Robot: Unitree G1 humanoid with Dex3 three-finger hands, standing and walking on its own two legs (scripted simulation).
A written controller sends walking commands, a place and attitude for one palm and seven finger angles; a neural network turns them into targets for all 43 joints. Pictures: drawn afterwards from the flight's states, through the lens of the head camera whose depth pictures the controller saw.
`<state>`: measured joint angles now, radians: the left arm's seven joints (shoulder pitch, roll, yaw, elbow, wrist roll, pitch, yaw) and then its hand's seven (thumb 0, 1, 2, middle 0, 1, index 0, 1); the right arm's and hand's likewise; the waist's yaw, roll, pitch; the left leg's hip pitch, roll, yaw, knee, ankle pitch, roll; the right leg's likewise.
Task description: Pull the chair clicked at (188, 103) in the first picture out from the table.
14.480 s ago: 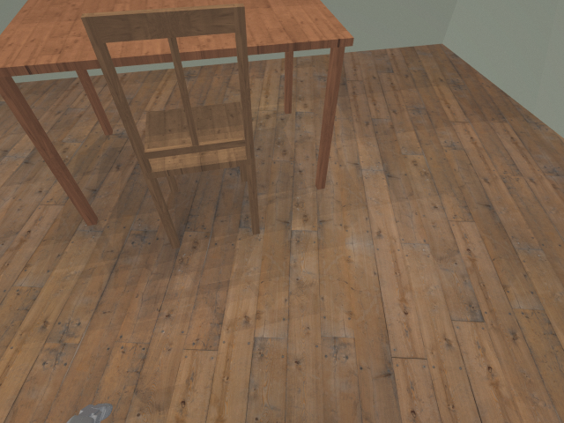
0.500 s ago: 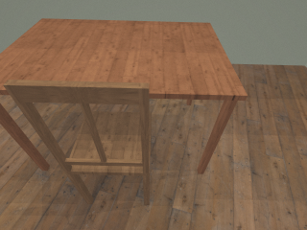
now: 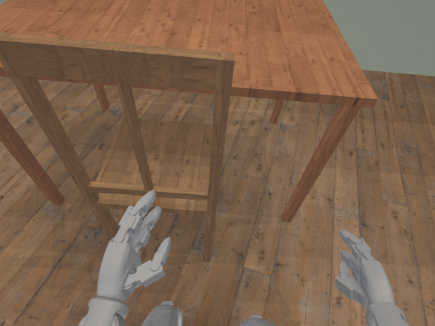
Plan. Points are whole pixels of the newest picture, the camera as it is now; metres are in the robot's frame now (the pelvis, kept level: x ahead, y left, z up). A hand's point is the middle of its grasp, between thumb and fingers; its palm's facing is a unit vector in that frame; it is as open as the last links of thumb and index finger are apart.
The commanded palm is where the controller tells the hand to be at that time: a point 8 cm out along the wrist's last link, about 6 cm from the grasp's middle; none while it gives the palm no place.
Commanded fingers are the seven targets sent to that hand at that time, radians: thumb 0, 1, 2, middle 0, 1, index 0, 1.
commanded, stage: raise the hand toward the chair's back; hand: left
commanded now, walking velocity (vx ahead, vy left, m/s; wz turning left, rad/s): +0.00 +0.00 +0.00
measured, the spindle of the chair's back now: (138, 146) +0.48 +0.21 +0.02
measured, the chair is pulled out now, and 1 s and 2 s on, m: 0.00 0.00 0.00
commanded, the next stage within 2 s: aim the fingers beside a spindle in 1.70 s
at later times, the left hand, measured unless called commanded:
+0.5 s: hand (122, 270) +0.21 +0.17 +0.03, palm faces +0.02 -1.00 -0.04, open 13.4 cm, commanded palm +0.18 +0.23 +0.03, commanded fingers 0.00 -0.17 0.44 -0.09 -0.13 -0.09 -0.13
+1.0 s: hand (104, 252) +0.23 +0.20 +0.04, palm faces +0.02 -1.00 -0.06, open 16.7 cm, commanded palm +0.21 +0.26 +0.05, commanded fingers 0.00 -0.50 0.30 -0.06 -0.08 -0.06 -0.08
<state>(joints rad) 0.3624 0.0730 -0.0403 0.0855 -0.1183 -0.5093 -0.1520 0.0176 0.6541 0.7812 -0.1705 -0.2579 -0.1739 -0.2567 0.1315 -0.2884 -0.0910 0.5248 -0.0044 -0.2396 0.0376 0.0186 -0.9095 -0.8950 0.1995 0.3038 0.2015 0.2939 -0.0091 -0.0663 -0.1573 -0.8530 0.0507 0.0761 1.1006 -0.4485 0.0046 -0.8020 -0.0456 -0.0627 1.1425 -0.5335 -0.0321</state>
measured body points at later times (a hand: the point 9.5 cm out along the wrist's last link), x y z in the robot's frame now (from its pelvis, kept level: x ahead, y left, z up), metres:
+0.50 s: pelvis -0.01 +0.00 -0.02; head +0.05 +0.00 +0.43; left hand +0.20 +0.22 +0.04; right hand +0.15 -0.23 -0.11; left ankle +0.05 +0.12 -0.65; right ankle +0.01 -0.10 -0.65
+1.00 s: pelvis +0.00 +0.01 -0.01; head +0.06 +0.01 +0.44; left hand +0.22 +0.25 +0.05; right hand +0.21 -0.21 -0.08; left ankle +0.05 +0.12 -0.65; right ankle +0.01 -0.10 -0.65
